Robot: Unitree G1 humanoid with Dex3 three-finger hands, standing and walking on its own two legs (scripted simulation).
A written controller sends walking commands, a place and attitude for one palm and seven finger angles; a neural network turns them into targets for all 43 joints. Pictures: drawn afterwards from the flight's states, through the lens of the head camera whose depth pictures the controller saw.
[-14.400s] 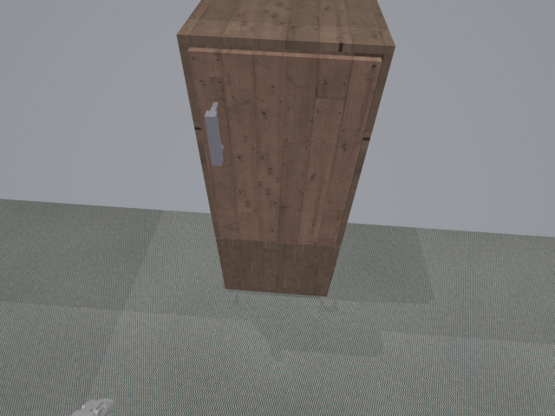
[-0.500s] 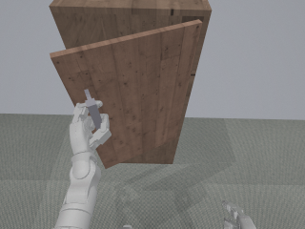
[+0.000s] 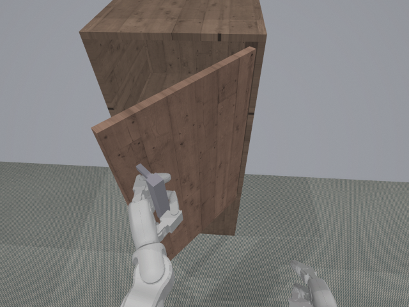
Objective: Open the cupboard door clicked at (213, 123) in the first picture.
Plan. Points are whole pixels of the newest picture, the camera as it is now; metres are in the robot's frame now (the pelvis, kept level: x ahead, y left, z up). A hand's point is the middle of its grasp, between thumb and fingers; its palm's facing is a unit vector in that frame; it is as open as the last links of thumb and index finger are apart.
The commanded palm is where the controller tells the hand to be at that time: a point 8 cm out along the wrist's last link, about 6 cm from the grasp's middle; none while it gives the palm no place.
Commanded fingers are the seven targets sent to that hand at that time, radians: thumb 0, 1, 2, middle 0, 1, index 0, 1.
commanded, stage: open thumb and fingers to let go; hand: left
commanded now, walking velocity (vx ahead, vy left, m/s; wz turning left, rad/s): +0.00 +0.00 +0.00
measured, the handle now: (153, 193) +0.32 +0.11 +0.07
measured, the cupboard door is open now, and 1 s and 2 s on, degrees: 49 50 50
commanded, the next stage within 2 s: slide the hand sideways off the handle in 0.72 s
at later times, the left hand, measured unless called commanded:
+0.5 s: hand (172, 211) +0.28 +0.07 +0.07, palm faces +0.32 -0.95 +0.00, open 13.4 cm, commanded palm +0.24 +0.13 +0.07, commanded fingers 0.00 -0.50 0.30 -0.22 -0.75 -0.22 -0.75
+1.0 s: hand (166, 229) +0.25 +0.08 +0.06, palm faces -0.17 -0.98 -0.08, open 16.0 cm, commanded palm +0.24 +0.13 +0.07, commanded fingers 0.00 -0.50 0.30 -0.15 -0.30 -0.15 -0.30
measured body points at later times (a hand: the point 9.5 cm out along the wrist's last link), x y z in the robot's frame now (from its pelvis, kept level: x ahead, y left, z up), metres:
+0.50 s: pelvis +0.00 +0.00 +0.00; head +0.02 -0.02 +0.45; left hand +0.26 +0.12 +0.07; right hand +0.17 -0.22 -0.10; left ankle +0.02 +0.14 -0.70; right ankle -0.02 -0.07 -0.70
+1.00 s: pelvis -0.01 +0.03 -0.01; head +0.01 +0.02 +0.44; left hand +0.25 +0.14 +0.07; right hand +0.16 -0.19 -0.09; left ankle +0.02 +0.14 -0.70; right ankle -0.02 -0.07 -0.70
